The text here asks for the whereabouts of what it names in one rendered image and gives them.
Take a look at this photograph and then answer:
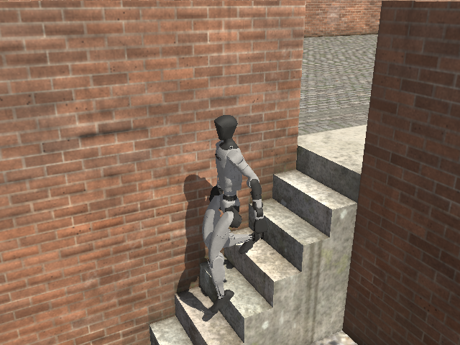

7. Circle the stairs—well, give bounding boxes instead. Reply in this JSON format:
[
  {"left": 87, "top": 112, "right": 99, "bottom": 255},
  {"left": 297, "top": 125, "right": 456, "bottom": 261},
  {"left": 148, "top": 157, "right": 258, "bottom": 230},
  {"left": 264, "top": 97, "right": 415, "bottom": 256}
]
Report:
[{"left": 149, "top": 146, "right": 361, "bottom": 345}]

